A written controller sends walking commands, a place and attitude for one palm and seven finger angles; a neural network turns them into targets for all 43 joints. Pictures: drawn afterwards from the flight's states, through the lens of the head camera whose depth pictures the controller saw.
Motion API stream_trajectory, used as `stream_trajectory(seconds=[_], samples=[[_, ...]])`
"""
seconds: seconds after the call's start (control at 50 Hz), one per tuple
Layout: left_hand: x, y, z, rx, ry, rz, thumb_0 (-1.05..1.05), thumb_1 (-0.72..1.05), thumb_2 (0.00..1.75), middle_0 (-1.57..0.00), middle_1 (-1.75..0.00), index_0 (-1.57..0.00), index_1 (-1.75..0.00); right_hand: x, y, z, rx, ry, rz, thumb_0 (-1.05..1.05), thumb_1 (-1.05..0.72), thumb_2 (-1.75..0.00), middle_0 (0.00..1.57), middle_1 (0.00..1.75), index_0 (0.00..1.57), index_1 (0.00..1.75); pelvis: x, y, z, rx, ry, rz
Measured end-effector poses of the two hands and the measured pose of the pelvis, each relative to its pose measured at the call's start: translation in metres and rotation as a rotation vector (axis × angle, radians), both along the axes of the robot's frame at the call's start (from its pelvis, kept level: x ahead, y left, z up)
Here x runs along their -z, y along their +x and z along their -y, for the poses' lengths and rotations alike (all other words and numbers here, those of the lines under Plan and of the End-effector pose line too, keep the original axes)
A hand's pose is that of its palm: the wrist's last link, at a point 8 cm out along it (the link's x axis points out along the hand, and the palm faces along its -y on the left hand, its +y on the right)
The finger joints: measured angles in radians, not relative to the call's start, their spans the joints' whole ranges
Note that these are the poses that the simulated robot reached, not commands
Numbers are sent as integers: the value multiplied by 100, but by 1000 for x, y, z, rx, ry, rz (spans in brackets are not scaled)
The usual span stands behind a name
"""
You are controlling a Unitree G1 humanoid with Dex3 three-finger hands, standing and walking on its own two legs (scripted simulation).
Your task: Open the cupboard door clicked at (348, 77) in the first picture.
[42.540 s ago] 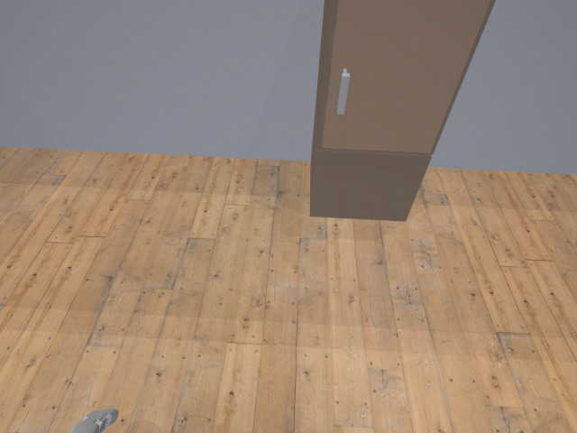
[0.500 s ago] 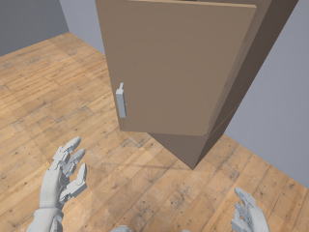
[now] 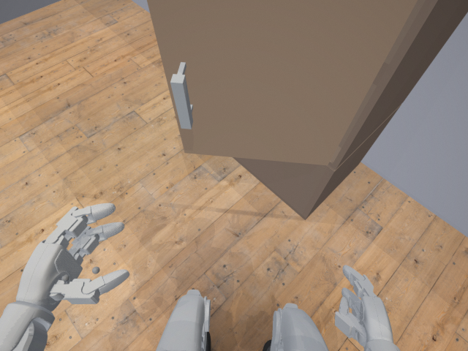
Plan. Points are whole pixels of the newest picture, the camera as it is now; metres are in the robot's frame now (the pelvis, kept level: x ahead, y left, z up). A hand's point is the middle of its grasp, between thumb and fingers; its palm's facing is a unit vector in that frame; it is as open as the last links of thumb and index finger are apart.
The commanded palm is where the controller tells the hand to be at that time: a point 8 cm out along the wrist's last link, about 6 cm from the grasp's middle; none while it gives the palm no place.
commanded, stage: raise the hand with hooked fingers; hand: left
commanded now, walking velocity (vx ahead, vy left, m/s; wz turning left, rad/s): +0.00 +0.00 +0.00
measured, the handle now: (184, 96) +0.59 +0.15 +0.03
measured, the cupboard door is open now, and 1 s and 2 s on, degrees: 40 40 40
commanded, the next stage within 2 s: move the hooked fingers beside the handle in 1.30 s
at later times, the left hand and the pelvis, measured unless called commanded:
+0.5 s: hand (48, 249) +0.25 +0.29 +0.05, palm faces +0.02 -1.00 -0.08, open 13.5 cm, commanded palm +0.23 +0.33 +0.05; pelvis +0.00 +0.03 +0.01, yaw +0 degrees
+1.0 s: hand (55, 224) +0.29 +0.30 +0.04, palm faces -0.06 -1.00 -0.07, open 13.9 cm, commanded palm +0.27 +0.35 +0.05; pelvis +0.01 +0.03 +0.00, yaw -1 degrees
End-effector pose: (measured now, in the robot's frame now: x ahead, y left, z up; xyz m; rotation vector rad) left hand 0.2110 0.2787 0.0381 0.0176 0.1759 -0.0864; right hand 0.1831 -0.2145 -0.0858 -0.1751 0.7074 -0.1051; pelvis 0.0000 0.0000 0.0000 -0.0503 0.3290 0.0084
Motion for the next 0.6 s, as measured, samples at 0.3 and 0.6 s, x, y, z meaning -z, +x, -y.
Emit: stream_trajectory(seconds=[0.3, 0.6], samples=[[9, 1, -31, -3, 33, 76, 0, -18, 44, -28, -100, -28, -100, -20, -24, 24, 14, -163, -18, 1, -90, -90, 20, 30, 20, 30, 2, -6, -21, -3, -19, -7], [-2, 19, -73, -66, 58, 59, -1, -46, 32, -30, -117, -30, -118, -30, -4, -16, -76, -117, 14, 1, -90, -90, 20, 31, 21, 30, -6, -3, -34, -13, -30, -14]])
